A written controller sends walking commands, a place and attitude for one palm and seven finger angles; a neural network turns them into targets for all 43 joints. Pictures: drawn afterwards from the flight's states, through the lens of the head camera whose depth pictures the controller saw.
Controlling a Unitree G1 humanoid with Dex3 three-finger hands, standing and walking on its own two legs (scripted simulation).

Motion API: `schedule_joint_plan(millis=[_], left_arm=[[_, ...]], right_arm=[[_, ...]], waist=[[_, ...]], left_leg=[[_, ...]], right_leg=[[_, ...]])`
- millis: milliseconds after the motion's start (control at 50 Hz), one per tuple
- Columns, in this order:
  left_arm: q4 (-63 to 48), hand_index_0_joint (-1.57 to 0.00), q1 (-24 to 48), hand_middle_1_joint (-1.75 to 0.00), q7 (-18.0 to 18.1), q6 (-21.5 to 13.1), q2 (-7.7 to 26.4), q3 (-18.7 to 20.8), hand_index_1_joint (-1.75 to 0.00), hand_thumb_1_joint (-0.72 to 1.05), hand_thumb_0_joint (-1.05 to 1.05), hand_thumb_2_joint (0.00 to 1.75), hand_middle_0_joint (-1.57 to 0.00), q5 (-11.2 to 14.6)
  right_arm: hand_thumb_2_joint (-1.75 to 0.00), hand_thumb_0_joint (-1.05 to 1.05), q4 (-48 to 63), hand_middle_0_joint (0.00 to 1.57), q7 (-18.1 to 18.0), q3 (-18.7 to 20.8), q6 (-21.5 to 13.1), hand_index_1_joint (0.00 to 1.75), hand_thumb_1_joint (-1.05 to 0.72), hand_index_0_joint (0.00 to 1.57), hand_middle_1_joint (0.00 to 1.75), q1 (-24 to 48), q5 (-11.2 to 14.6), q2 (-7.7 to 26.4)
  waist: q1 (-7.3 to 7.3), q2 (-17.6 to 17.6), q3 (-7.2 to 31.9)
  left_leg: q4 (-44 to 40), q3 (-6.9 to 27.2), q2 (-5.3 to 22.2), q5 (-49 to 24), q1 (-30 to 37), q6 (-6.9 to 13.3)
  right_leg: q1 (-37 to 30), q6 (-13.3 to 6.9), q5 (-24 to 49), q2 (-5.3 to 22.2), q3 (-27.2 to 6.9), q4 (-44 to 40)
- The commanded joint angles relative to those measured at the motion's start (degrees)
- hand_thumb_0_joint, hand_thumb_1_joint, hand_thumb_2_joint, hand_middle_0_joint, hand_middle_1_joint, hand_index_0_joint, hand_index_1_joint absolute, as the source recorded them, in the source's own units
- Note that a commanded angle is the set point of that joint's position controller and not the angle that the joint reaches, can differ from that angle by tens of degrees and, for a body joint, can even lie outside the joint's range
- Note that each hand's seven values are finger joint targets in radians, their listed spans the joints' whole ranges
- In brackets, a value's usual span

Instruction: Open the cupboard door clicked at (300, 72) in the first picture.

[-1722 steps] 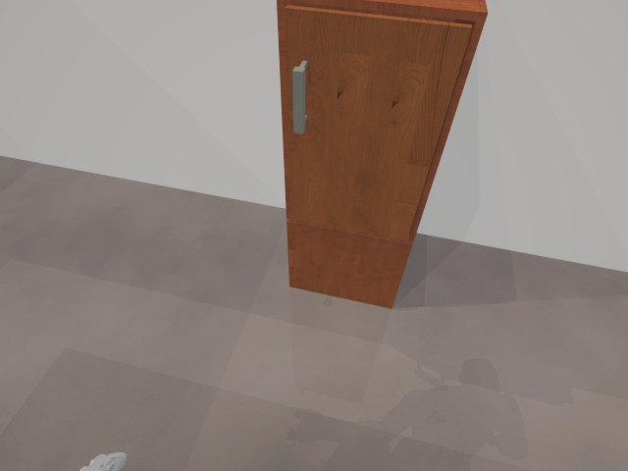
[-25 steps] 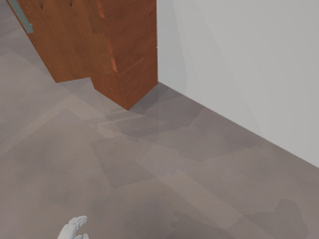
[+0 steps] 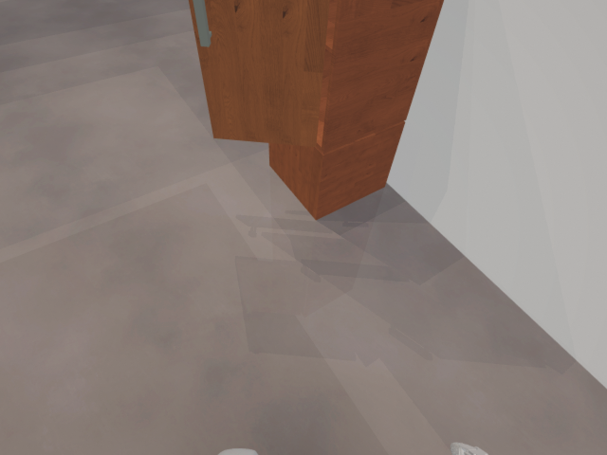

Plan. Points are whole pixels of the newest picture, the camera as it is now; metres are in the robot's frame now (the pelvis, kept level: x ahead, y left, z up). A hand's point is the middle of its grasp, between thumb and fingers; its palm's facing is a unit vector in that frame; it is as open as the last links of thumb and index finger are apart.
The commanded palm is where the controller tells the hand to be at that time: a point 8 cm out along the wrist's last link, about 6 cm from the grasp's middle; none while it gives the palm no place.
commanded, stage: take the last steps up to it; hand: left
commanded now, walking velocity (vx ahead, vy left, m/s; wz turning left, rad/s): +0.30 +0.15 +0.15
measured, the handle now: (203, 12) +1.05 +0.38 +0.06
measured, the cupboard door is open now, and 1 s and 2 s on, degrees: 53 53 53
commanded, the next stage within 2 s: come to a stop and stand still in 1.22 s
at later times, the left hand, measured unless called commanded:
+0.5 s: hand (165, 392) +0.21 +0.24 -0.16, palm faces +0.02 -0.99 -0.16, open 7.4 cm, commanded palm none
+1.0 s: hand (180, 343) +0.29 +0.24 -0.16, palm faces +0.12 -0.97 -0.23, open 7.2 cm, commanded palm none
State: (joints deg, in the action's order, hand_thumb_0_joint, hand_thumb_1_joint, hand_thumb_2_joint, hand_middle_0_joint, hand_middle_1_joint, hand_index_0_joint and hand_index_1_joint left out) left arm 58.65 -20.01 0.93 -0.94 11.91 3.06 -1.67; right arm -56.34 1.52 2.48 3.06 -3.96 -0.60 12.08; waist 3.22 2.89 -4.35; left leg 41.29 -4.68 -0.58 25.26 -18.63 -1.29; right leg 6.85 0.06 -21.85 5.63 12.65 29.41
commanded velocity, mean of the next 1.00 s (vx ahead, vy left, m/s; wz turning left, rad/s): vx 0.30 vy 0.07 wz -0.01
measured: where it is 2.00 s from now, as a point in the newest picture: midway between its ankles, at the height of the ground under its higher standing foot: (275, 365)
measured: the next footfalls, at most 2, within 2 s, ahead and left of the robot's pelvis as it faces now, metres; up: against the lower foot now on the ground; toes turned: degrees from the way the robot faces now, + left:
left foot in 0.04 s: +0.04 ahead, +0.10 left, +0.00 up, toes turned +5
right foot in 0.66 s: +0.28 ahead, -0.02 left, +0.00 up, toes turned -4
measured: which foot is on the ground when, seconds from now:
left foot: up 0.00-0.02, down 0.04-0.66, up 0.68-1.00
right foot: down 0.00-0.04, up 0.06-0.64, down 0.66-1.00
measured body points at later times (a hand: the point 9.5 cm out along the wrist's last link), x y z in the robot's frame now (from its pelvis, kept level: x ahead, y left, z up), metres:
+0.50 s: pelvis +0.12 +0.07 +0.00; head +0.14 +0.07 +0.45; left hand +0.21 +0.29 -0.15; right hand +0.01 -0.14 -0.14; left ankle +0.00 +0.10 -0.73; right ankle +0.19 -0.05 -0.68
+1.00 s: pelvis +0.31 +0.06 +0.01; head +0.34 +0.05 +0.46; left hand +0.28 +0.29 -0.14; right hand +0.39 -0.18 -0.15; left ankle +0.40 +0.23 -0.68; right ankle +0.25 -0.02 -0.73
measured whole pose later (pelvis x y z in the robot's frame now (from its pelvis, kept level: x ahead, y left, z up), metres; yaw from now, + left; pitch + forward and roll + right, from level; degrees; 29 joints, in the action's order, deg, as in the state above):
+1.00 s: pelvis +0.31 +0.06 +0.01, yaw +2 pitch +1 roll +1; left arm 63.0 -19.1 1.0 -4.8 9.4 2.7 -0.6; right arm -59.1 0.6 3.4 -0.6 -9.6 -1.0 11.2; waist 1.1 -0.3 -2.8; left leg 48.3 -1.7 5.8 10.9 -33.0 -2.1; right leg 3.0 -3.9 -16.9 -0.9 6.0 19.1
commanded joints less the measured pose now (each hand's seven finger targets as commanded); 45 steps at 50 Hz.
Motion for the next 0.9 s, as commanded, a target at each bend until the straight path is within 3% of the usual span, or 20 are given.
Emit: schedule_joint_plan(millis=[0, 20, 40, 60, 100, 140, 200, 260, 500, 540, 580, 600, 620, 640, 660, 680, 700, 720, 780, 880], left_arm=[[-3.2, -0.20, 3.3, -0.30, -0.8, -1.3, 9.0, 2.0, -0.30, 0.90, 0.00, 0.90, -0.20, 0.8], [-5.3, -0.20, 4.7, -0.30, -1.5, -1.2, 5.0, 0.9, -0.30, 0.90, 0.00, 0.90, -0.20, 1.2], [-7.3, -0.20, 10.1, -0.30, -1.0, -0.7, 4.9, 0.4, -0.30, 0.90, 0.00, 0.90, -0.20, 0.7], [-7.3, -0.20, 10.3, -0.30, -0.8, -0.5, 5.3, 0.8, -0.30, 0.90, 0.00, 0.90, -0.20, 0.5], [-4.8, -0.20, 9.2, -0.30, -1.3, 0.2, 4.7, 0.9, -0.30, 0.90, 0.00, 0.90, -0.20, 0.0], [-2.5, -0.20, 5.2, -0.30, -1.8, 0.6, 4.1, 0.6, -0.30, 0.90, 0.00, 0.90, -0.20, -0.3], [-1.6, -0.20, 3.7, -0.30, -1.6, 0.6, 3.0, 0.5, -0.30, 0.90, 0.00, 0.90, -0.20, -0.1], [-2.1, -0.20, 5.7, -0.30, -1.4, 0.6, 2.6, 0.6, -0.30, 0.90, 0.00, 0.90, -0.20, 0.1], [-7.2, -0.20, 22.3, -0.30, -1.9, -0.6, -0.4, -0.9, -0.30, 0.90, 0.00, 0.90, -0.20, 0.8], [-7.5, -0.20, 21.6, -0.30, -1.7, -0.8, -0.3, -1.2, -0.30, 0.90, 0.00, 0.90, -0.20, 0.8], [-5.9, -0.20, 14.5, -0.30, -1.3, -1.0, 0.4, -0.8, -0.30, 0.90, 0.00, 0.90, -0.20, 1.0], [-4.3, -0.20, 8.8, -0.30, -1.0, -1.3, 1.5, -0.2, -0.30, 0.90, 0.00, 0.90, -0.20, 1.0], [-2.0, -0.20, 0.7, -0.30, -0.7, -1.6, 3.0, 0.7, -0.30, 0.90, 0.00, 0.90, -0.20, 1.0], [0.3, -0.20, -8.1, -0.30, -0.1, -2.2, 7.6, 2.0, -0.30, 0.90, 0.00, 0.90, -0.20, 0.6], [1.2, -0.20, -9.6, -0.30, 0.0, -2.0, 10.3, 2.5, -0.30, 0.90, 0.00, 0.90, -0.20, 1.2], [-0.4, -0.20, -5.0, -0.30, 0.4, -1.8, 9.1, 2.3, -0.30, 0.90, 0.00, 0.90, -0.20, 1.8], [-1.2, -0.20, 0.3, -0.30, 0.8, -2.0, 5.7, 1.7, -0.30, 0.90, 0.00, 0.90, -0.20, 1.6], [-1.5, -0.20, 3.1, -0.30, 0.7, -2.4, 3.1, 0.6, -0.30, 0.90, 0.00, 0.90, -0.20, 1.4], [-0.9, -0.20, 3.8, -0.30, 0.2, -4.0, -0.2, -0.3, -0.30, 0.90, 0.00, 0.90, -0.20, 1.1], [1.9, -0.20, -1.7, -0.30, -0.2, -5.0, 1.4, 0.2, -0.30, 0.90, 0.00, 0.90, -0.20, 1.1]], right_arm=[[-0.90, 0.00, 0.8, 0.20, -0.9, 1.4, -3.8, 0.30, -0.90, 0.20, 0.30, -11.6, -0.6, 7.3], [-0.90, 0.00, -0.6, 0.20, -1.5, 3.1, -4.1, 0.30, -0.90, 0.20, 0.30, -18.0, -1.3, 13.5], [-0.90, 0.00, -1.3, 0.20, -2.3, 3.1, -3.4, 0.30, -0.90, 0.20, 0.30, -21.1, -0.7, 14.5], [-0.90, 0.00, -0.5, 0.20, -2.5, 2.4, -3.2, 0.30, -0.90, 0.20, 0.30, -18.5, -0.8, 12.8], [-0.90, 0.00, 2.1, 0.20, -2.8, 1.1, -4.0, 0.30, -0.90, 0.20, 0.30, -11.9, -0.7, 8.3], [-0.90, 0.00, 2.0, 0.20, -2.8, 0.5, -5.2, 0.30, -0.90, 0.20, 0.30, -11.4, -0.5, 6.9], [-0.90, 0.00, 0.1, 0.20, -2.8, 0.1, -6.4, 0.30, -0.90, 0.20, 0.30, -15.6, -0.2, 5.6], [-0.90, 0.00, -2.0, 0.20, -3.2, 0.0, -6.8, 0.30, -0.90, 0.20, 0.30, -19.7, -0.1, 4.5], [-0.90, 0.00, -9.8, 0.20, -4.6, -1.6, -7.5, 0.30, -0.90, 0.20, 0.30, -34.0, -1.1, 1.0], [-0.90, 0.00, -10.7, 0.20, -4.7, -1.6, -7.3, 0.30, -0.90, 0.20, 0.30, -34.1, -1.0, 1.6], [-0.90, 0.00, -10.8, 0.20, -4.8, -1.2, -7.2, 0.30, -0.90, 0.20, 0.30, -32.6, -0.6, 3.0], [-0.90, 0.00, -10.6, 0.20, -4.8, -0.8, -7.1, 0.30, -0.90, 0.20, 0.30, -31.1, -0.2, 3.5], [-0.90, 0.00, -9.5, 0.20, -4.7, -0.5, -7.2, 0.30, -0.90, 0.20, 0.30, -28.6, 0.3, 3.8], [-0.90, 0.00, -8.2, 0.20, -4.2, -0.2, -7.4, 0.30, -0.90, 0.20, 0.30, -27.5, 1.1, 2.4], [-0.90, 0.00, -6.9, 0.20, -4.1, 0.0, -7.5, 0.30, -0.90, 0.20, 0.30, -27.9, 1.2, 1.2], [-0.90, 0.00, -5.8, 0.20, -3.4, 0.5, -6.6, 0.30, -0.90, 0.20, 0.30, -23.5, 0.6, 1.9], [-0.90, 0.00, -4.4, 0.20, -2.9, 0.5, -6.0, 0.30, -0.90, 0.20, 0.30, -18.9, 0.2, -0.5], [-0.90, 0.00, -4.5, 0.20, -2.5, 0.1, -5.3, 0.30, -0.90, 0.20, 0.30, -18.8, -0.4, -2.3], [-0.90, 0.00, -5.9, 0.20, -1.6, -0.2, -4.0, 0.30, -0.90, 0.20, 0.30, -23.3, -0.9, -4.3], [-0.90, 0.00, -2.6, 0.20, -0.9, 0.2, -4.1, 0.30, -0.90, 0.20, 0.30, -14.0, -0.7, -3.9]], waist=[[-8.03, -4.2, 7.1], [-10.24, -21.9, 8.9], [-11.10, -18.3, 7.1], [-9.39, -13.2, 4.8], [-5.73, -10.4, -1.5], [-3.16, -7.2, -3.2], [-2.60, -6.1, -0.3], [-2.86, -6.5, 0.9], [-7.08, -7.1, -3.0], [-6.09, -6.2, -1.8], [-2.62, -7.6, 1.2], [-0.07, -7.4, 3.1], [3.77, -6.9, 6.3], [6.69, 0.4, 11.2], [4.31, 6.0, 14.0], [3.39, -2.3, 5.8], [0.88, -3.8, -2.9], [-1.77, -3.2, -5.0], [-5.38, 2.3, -2.1], [-2.97, 1.0, 1.4]], left_leg=[[-19.4, 3.0, 2.5, -8.9, 22.6, 4.3], [-23.4, 25.9, 18.8, -14.3, 30.9, 11.3], [-25.0, 27.8, 21.9, -20.1, 27.6, 15.5], [-26.8, 26.0, 22.0, -15.7, 23.4, 16.6], [-30.9, 22.5, 17.2, -6.4, 11.6, 13.7], [-32.8, 17.5, 13.8, -10.7, 9.2, 11.1], [-31.6, 12.4, 11.5, -25.4, 14.3, 10.0], [-30.4, 10.9, 11.0, -36.9, 19.2, 8.3], [-26.0, 10.7, 13.5, -56.8, 27.2, 7.8], [-22.2, 8.9, 12.9, -67.2, 25.8, 7.0], [-15.8, 7.2, 11.8, -79.7, 23.6, 5.1], [-10.0, 6.5, 10.9, -79.5, 20.5, 3.8], [-0.6, 5.8, 9.3, -72.9, 12.0, 2.4], [16.3, 3.0, 3.6, -46.5, -3.2, 1.4], [35.8, 1.7, -3.1, 6.9, -12.9, 1.4], [38.1, 7.9, 1.2, 5.3, -15.6, 3.1], [35.5, 8.3, 3.6, 0.2, -18.5, 2.9], [33.0, 8.0, 5.2, -3.7, -15.8, 2.5], [24.7, 5.0, 6.2, -10.4, -10.2, 0.7], [11.9, 1.8, 6.1, -14.7, -14.2, -1.2]], right_leg=[[11.6, -2.3, 21.6, 9.1, -5.6, 10.8], [27.7, 1.8, -9.9, -0.3, -1.2, 27.9], [32.3, 1.0, -14.0, -0.7, -7.8, 36.9], [33.7, 0.3, -11.7, 0.9, -10.5, 40.4], [31.2, 0.4, -3.1, 2.5, -12.2, 41.4], [29.4, 0.8, 3.6, 2.2, -12.1, 41.2], [30.1, 1.4, 8.0, 1.2, -11.3, 38.4], [32.3, 1.5, 9.7, 0.2, -10.5, 36.5], [33.6, -1.9, 8.9, -2.0, -7.4, 19.6], [26.0, -3.3, 6.0, -4.3, -5.3, 13.9], [14.8, -4.7, 5.4, -8.1, -3.3, 9.4], [6.8, -5.4, 8.2, -8.3, -3.7, 5.8], [-6.8, -7.0, 14.8, -6.3, -6.6, 2.5], [-22.1, -13.4, 23.1, 7.2, -24.0, 1.1], [-23.8, -20.5, 31.8, 22.8, -45.0, -6.5], [-12.3, -20.2, 17.3, 22.6, -43.6, -13.0], [-3.2, -16.9, 12.4, 19.3, -38.3, -16.3], [5.5, -13.4, 11.2, 15.9, -32.0, -17.7], [9.5, -8.7, 18.4, 8.9, -17.5, -19.4], [-0.1, -8.9, 37.4, 7.5, -14.8, -16.2]])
